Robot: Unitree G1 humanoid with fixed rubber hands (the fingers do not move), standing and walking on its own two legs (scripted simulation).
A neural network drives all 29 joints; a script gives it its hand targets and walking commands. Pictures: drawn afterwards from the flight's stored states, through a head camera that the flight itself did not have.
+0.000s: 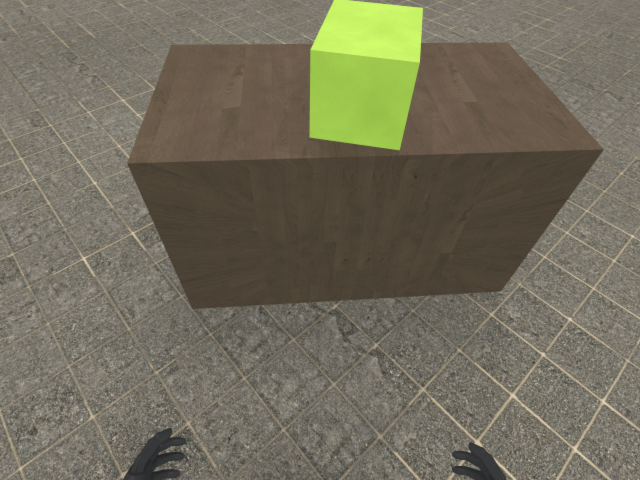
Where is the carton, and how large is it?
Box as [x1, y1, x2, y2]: [310, 0, 422, 149]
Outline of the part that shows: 334,0 310,50 310,137 399,149 419,63 422,8 350,0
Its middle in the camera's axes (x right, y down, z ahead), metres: +0.12 -0.40 +0.96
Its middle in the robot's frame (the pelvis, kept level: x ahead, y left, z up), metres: +0.99 -0.10 +0.01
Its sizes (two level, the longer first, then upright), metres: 0.296 0.223 0.215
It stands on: a pedestal, 0.66 m high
